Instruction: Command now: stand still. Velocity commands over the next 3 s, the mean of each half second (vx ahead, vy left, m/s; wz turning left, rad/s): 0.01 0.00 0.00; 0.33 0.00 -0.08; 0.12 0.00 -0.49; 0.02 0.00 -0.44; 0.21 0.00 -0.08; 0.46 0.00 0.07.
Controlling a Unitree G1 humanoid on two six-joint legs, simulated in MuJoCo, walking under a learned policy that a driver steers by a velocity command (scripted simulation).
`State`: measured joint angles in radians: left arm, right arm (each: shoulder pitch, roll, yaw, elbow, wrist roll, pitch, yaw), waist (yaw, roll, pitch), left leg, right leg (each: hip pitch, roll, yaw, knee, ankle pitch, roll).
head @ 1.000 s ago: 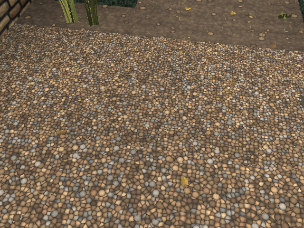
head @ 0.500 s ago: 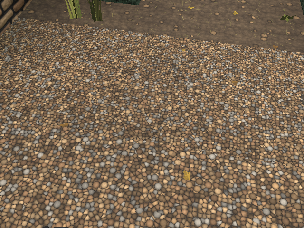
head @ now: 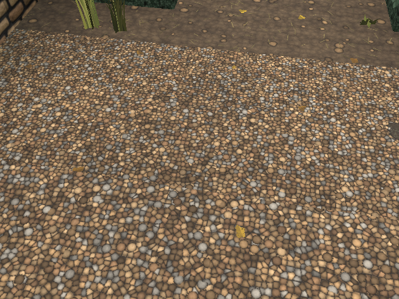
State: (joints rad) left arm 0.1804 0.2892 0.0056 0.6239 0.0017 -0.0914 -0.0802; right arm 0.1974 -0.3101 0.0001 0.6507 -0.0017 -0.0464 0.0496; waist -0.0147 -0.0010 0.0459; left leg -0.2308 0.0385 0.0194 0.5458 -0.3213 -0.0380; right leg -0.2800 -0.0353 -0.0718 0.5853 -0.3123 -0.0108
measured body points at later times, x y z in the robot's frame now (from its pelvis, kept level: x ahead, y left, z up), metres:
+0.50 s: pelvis +0.01 -0.01 +0.00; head +0.03 -0.02 +0.45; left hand +0.16 +0.25 -0.09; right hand +0.12 -0.29 -0.11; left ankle -0.02 +0.14 -0.73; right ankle +0.00 -0.11 -0.73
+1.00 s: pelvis +0.15 +0.05 +0.00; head +0.16 +0.05 +0.45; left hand +0.32 +0.27 -0.11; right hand +0.12 -0.18 -0.13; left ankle +0.05 +0.13 -0.73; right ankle +0.26 -0.11 -0.67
